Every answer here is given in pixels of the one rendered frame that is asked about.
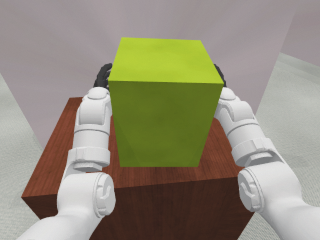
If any robot left hand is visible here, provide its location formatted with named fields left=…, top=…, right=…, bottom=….
left=93, top=63, right=113, bottom=92

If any robot left upper arm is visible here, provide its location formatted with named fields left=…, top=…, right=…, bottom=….
left=16, top=172, right=116, bottom=240

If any pedestal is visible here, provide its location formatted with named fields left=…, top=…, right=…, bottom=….
left=21, top=97, right=255, bottom=240

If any robot right forearm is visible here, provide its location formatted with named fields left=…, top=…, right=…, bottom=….
left=214, top=87, right=303, bottom=198

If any carton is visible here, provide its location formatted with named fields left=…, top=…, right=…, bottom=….
left=108, top=37, right=224, bottom=167

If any robot right hand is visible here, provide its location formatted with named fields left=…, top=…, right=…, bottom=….
left=214, top=64, right=227, bottom=88

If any robot left forearm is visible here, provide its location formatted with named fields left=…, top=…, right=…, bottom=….
left=57, top=87, right=112, bottom=211

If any robot right upper arm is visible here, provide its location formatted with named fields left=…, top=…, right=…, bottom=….
left=237, top=161, right=320, bottom=240

